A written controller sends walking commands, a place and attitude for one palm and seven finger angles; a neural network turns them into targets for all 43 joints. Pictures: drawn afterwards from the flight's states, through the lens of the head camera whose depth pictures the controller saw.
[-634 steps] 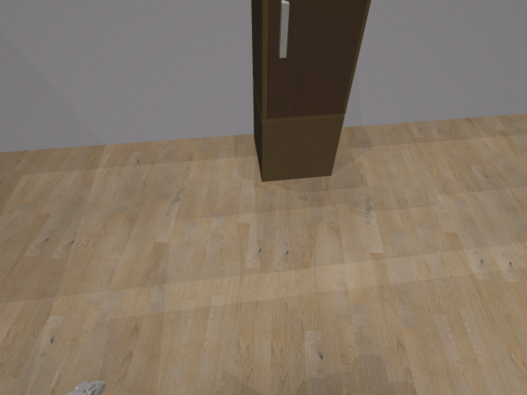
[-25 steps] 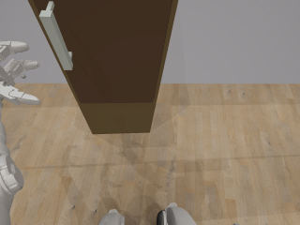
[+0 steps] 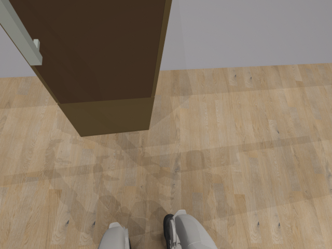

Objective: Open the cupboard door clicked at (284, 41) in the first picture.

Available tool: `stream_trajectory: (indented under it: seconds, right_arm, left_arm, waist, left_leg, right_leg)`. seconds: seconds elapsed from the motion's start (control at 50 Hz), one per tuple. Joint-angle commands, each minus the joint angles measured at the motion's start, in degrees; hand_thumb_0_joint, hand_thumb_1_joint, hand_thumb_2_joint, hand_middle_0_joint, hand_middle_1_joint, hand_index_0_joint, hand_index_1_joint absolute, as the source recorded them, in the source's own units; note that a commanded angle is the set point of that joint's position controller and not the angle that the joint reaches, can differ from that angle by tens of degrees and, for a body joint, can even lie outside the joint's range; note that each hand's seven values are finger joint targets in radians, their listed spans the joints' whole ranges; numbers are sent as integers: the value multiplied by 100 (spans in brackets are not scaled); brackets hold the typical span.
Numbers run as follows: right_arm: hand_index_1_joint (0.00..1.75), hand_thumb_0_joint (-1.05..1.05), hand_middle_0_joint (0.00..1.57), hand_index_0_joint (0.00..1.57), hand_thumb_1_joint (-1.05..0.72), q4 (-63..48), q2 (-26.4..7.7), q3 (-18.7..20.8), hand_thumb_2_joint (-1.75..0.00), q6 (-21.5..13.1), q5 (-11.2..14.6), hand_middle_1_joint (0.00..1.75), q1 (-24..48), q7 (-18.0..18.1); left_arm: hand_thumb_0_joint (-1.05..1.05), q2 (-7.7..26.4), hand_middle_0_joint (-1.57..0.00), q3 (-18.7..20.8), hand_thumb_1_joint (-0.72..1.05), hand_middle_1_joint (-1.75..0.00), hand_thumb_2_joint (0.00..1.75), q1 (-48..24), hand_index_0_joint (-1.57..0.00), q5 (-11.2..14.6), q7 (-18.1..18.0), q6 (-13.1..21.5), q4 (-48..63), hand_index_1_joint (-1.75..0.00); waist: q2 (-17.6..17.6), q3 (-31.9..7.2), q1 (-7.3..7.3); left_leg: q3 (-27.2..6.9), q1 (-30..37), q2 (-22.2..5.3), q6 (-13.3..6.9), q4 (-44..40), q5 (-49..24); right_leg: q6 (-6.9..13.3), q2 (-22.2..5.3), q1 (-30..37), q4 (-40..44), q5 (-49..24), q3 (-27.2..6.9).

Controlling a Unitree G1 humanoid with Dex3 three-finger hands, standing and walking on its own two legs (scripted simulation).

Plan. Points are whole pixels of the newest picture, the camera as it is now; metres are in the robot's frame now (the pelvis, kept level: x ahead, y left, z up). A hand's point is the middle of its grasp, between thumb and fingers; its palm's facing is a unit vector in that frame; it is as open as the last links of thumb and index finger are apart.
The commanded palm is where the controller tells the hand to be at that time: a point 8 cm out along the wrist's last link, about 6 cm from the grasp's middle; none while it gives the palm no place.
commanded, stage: move the hooked fingers beside the handle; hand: left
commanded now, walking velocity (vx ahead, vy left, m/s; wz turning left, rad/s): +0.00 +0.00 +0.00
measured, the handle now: (17, 22) +0.59 +0.26 +0.10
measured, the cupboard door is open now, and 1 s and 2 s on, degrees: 0 0 0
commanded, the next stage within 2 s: slide the fingers in behind the handle in 0.86 s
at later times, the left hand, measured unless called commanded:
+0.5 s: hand out of the picture +0.53 +0.32 +0.10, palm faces +0.05 -1.00 +0.00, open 14.0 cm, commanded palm +0.52 +0.35 +0.10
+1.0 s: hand out of the picture +0.52 +0.33 +0.10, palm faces +0.06 -1.00 +0.00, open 14.0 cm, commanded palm +0.52 +0.35 +0.10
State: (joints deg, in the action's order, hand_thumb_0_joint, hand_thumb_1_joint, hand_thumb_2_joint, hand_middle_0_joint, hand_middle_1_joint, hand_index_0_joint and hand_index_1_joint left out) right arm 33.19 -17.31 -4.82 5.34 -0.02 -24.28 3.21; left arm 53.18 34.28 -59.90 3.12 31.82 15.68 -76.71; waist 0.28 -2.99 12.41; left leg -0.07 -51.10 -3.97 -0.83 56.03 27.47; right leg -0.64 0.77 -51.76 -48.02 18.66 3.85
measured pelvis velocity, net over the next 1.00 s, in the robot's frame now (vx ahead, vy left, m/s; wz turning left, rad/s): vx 0.01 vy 0.00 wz -0.01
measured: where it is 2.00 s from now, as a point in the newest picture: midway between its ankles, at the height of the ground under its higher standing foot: outside the picture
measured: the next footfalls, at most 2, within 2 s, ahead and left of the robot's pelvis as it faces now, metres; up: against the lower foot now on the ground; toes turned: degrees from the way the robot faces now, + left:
none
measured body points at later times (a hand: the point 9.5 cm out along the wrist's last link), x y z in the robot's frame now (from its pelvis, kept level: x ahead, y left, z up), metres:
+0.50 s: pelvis +0.01 +0.01 +0.00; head +0.18 +0.05 +0.41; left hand +0.52 +0.38 +0.10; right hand -0.02 -0.25 -0.09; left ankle -0.02 +0.10 -0.68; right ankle +0.03 -0.13 -0.68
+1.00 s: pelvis +0.01 +0.00 -0.01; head +0.18 +0.05 +0.41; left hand +0.52 +0.38 +0.10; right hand -0.01 -0.26 -0.09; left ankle -0.02 +0.10 -0.68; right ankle +0.03 -0.13 -0.68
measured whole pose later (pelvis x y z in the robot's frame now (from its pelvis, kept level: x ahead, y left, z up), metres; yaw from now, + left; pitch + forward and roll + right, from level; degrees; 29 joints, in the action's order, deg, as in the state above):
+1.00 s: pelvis +0.01 +0.00 -0.01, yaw +0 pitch +25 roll -6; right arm 31.7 -16.8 -5.5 7.0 0.0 -23.5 1.7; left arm 54.9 34.3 -60.9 2.8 32.0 14.5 -75.8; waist 0.7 -3.2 12.9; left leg -1.3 -54.6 -4.5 -0.9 58.9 29.1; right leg -0.8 1.4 -54.3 -49.2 19.6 4.8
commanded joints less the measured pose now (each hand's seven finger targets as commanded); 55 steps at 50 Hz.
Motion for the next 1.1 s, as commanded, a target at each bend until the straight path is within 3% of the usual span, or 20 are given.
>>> stream_trajectory:
  seconds: [0.0, 0.02, 0.04, 0.08, 0.12, 0.2, 0.36, 0.42, 0.5, 0.54, 0.6, 0.66, 0.68, 0.72, 0.76, 0.88, 0.92, 1.0, 1.04, 1.08]
  right_arm:
    - [30, 0, 20, 20, -90, -217, -1155, 390, -90, 42, -5, 30, -1172, 57]
    - [30, 0, 20, 20, -90, -200, -1184, 392, -90, 63, -14, 30, -1224, 62]
    - [30, 0, 20, 20, -90, -192, -1182, 373, -90, 72, -12, 30, -1235, 56]
    - [30, 0, 20, 20, -90, -212, -1184, 349, -90, 82, -18, 30, -1258, 48]
    - [30, 0, 20, 20, -90, -234, -1193, 344, -90, 97, -25, 30, -1294, 33]
    - [30, 0, 20, 20, -90, -287, -1205, 392, -90, 133, -64, 30, -1358, -28]
    - [30, 0, 20, 20, -90, -226, -1170, 451, -90, 212, -83, 30, -1389, -141]
    - [30, 0, 20, 20, -90, -217, -1178, 462, -90, 224, -75, 30, -1373, -147]
    - [30, 0, 20, 20, -90, -234, -1152, 435, -90, 235, -56, 30, -1332, -137]
    - [30, 0, 20, 20, -90, -233, -1157, 443, -90, 228, -62, 30, -1326, -136]
    - [30, 0, 20, 20, -90, -244, -1137, 439, -90, 233, -68, 30, -1318, -129]
    - [30, 0, 20, 20, -90, -259, -1161, 432, -90, 191, -58, 30, -1270, -123]
    - [30, 0, 20, 20, -90, -292, -1163, 427, -90, 181, -51, 30, -1240, -109]
    - [30, 0, 20, 20, -90, -276, -1144, 395, -90, 185, -41, 30, -1221, -100]
    - [30, 0, 20, 20, -90, -314, -1149, 423, -90, 166, -50, 30, -1228, -112]
    - [30, 0, 20, 20, -90, -301, -1152, 397, -90, 161, -17, 30, -1169, -105]
    - [30, 0, 20, 20, -90, -278, -1163, 382, -90, 163, -7, 30, -1179, -79]
    - [30, 0, 20, 20, -90, -248, -1146, 364, -90, 163, -6, 30, -1221, -64]
    - [30, 0, 20, 20, -90, -206, -1144, 371, -90, 158, -19, 30, -1235, -76]
    - [30, 0, 20, 20, -90, -200, -1144, 379, -90, 163, -27, 30, -1264, -69]
  left_arm:
    - [0, 1983, -30, -11, -50, -120, 30, -2422, -30, 102, 67, 262, 1091, -120]
    - [0, 2161, -30, 92, -50, -120, 30, -2417, -30, 75, 57, 238, 1126, -120]
    - [0, 2096, -30, 6, -50, -120, 30, -2535, -30, 63, 67, 197, 1015, -120]
    - [0, 2106, -30, -9, -50, -120, 30, -2484, -30, 50, 79, 161, 924, -120]
    - [0, 2152, -30, 40, -50, -120, 30, -2399, -30, 60, 96, 172, 1040, -120]
    - [0, 2375, -30, 307, -50, -120, 30, -2226, -30, 79, 90, 187, 1256, -120]
    - [0, 2144, -30, 278, -50, -120, 30, -2230, -30, 105, -1, 227, 1684, -120]
    - [0, 2043, -30, 253, -50, -120, 30, -2152, -30, 170, 0, 220, 1687, -120]
    - [0, 1791, -30, 86, -50, -120, 30, -2065, -30, 188, -18, 164, 1474, -120]
    - [0, 1887, -30, 119, -50, -120, 30, -2058, -30, 162, -33, 174, 1482, -120]
    - [0, 1628, -30, -43, -50, -120, 30, -2182, -30, 181, -68, 249, 1595, -120]
    - [0, 1791, -30, 69, -50, -120, 30, -2115, -30, 219, -67, 227, 1347, -120]
    - [0, 1982, -30, 175, -50, -120, 30, -2034, -30, 167, -76, 217, 1333, -120]
    - [0, 2014, -30, 109, -50, -120, 30, -2290, -30, 125, -83, 245, 1414, -120]
    - [0, 2075, -30, 205, -50, -120, 30, -2053, -30, 111, -91, 267, 1420, -120]
    - [0, 2067, -30, 153, -50, -120, 30, -2164, -30, 173, 20, 255, 1341, -120]
    - [0, 2171, -30, 172, -50, -120, 30, -2308, -30, 165, 47, 256, 1375, -120]
    - [0, 1862, -30, -37, -50, -120, 30, -2367, -30, 202, 72, 238, 1293, -120]
    - [0, 1795, -30, -96, -50, -120, 30, -2471, -30, 212, 65, 241, 1397, -120]
    - [0, 1803, -30, -56, -50, -120, 30, -2313, -30, 207, 38, 215, 1416, -120]
  waist:
    - [1469, -2792, 10]
    - [1475, -2943, 13]
    - [1428, -2878, 105]
    - [1331, -2797, 106]
    - [1600, -3038, 34]
    - [1581, -3272, -53]
    - [1942, -3253, -67]
    - [1811, -3212, -52]
    - [1699, -2863, -6]
    - [1706, -2932, -28]
    - [1725, -2963, 36]
    - [1388, -2840, 47]
    - [1362, -2890, -24]
    - [1636, -2935, 7]
    - [1534, -3059, -64]
    - [1445, -2943, 18]
    - [1591, -3031, 25]
    - [1524, -2939, 105]
    - [1747, -3055, 97]
    - [1634, -3104, 70]
  left_leg:
    - [-287, 1791, 170, -67, -495, -3091]
    - [-310, 1875, 147, -62, -462, -3200]
    - [-302, 1814, 137, -76, -424, -3093]
    - [-322, 1661, 134, -90, -433, -2957]
    - [-346, 1891, 115, -38, -411, -3270]
    - [-365, 1938, 106, -23, -339, -3620]
    - [-453, 2544, 43, 75, -324, -4121]
    - [-467, 2579, 37, 81, -335, -4210]
    - [-444, 2389, 61, 49, -362, -4055]
    - [-434, 2365, 74, 49, -363, -3964]
    - [-453, 2474, 63, 61, -350, -4059]
    - [-364, 2029, 96, -9, -342, -3550]
    - [-336, 1828, 128, -38, -344, -3434]
    - [-344, 1926, 124, -9, -317, -3507]
    - [-333, 1943, 123, -21, -298, -3538]
    - [-278, 1696, 137, -72, -267, -3172]
    - [-304, 1765, 136, -67, -254, -3236]
    - [-361, 1827, 125, -62, -268, -3186]
    - [-361, 1969, 114, -40, -260, -3168]
    - [-378, 1972, 108, -36, -274, -3297]
  right_leg:
    - [164, 245, 1348, 194, -1785, -151]
    - [143, 241, 1303, 187, -1781, -136]
    - [131, 257, 1184, 194, -1694, -135]
    - [132, 259, 1205, 191, -1590, -110]
    - [158, 270, 1129, 125, -1691, -82]
    - [184, 306, 1279, 54, -1932, -67]
    - [167, 353, 905, 122, -1818, 16]
    - [169, 363, 942, 139, -1888, 33]
    - [178, 363, 895, 168, -1863, 32]
    - [173, 355, 965, 164, -1850, 23]
    - [185, 356, 872, 137, -1875, 31]
    - [160, 348, 1153, 150, -1900, -22]
    - [169, 335, 1337, 114, -1955, -48]
    - [174, 328, 1217, 71, -1966, -43]
    - [170, 335, 1339, 73, -2007, -55]
    - [146, 342, 1347, 76, -1925, -82]
    - [155, 339, 1276, 51, -1910, -82]
    - [166, 348, 1074, 64, -1750, -40]
    - [161, 342, 973, 81, -1657, -45]
    - [162, 336, 1045, 65, -1750, -28]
